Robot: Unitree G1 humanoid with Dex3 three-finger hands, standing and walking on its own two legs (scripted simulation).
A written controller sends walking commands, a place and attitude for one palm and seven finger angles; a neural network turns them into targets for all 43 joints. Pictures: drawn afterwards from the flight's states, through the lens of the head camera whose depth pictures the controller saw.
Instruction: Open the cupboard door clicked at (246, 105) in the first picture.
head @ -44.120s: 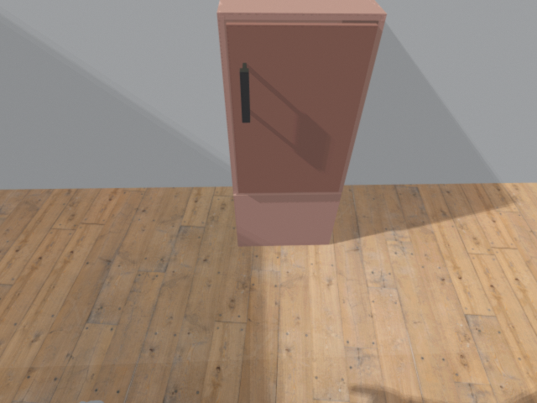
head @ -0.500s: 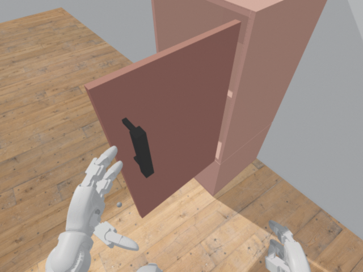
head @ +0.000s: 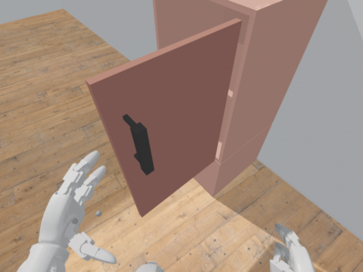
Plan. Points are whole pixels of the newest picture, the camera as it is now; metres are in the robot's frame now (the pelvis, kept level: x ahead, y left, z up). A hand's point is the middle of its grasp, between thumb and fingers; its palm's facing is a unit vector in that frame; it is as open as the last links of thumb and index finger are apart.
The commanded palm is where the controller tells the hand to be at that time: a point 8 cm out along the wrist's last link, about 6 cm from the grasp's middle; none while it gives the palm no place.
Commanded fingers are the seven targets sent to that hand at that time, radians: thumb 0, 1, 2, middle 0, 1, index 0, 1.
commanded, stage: draw the hand back to the body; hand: left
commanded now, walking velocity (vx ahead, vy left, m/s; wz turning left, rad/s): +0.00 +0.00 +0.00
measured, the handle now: (138, 145) +0.37 +0.13 +0.09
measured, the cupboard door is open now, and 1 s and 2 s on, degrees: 90 90 90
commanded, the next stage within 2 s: step back with the hand held close in 1.48 s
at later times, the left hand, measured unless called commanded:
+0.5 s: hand (58, 204) +0.20 +0.21 +0.14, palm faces +0.13 -0.97 -0.21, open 15.8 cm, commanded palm +0.17 +0.27 +0.16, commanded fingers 0.00 -0.12 0.47 -0.16 -0.30 -0.16 -0.30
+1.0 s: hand (13, 167) +0.23 +0.27 +0.20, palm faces +0.40 -0.83 -0.38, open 10.3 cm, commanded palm +0.18 +0.31 +0.22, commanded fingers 0.00 0.76 0.84 -0.19 -0.30 -0.19 -0.30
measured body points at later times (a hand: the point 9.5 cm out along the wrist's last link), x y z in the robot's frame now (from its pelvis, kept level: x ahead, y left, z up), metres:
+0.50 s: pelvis +0.01 +0.02 +0.03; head -0.01 +0.01 +0.48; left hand +0.19 +0.26 +0.16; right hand +0.19 -0.20 -0.03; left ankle +0.03 +0.13 -0.68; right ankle -0.01 -0.11 -0.68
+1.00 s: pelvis +0.03 +0.02 +0.06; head +0.02 +0.00 +0.51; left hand +0.20 +0.31 +0.22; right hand +0.22 -0.20 -0.01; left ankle +0.03 +0.13 -0.68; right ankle -0.01 -0.11 -0.68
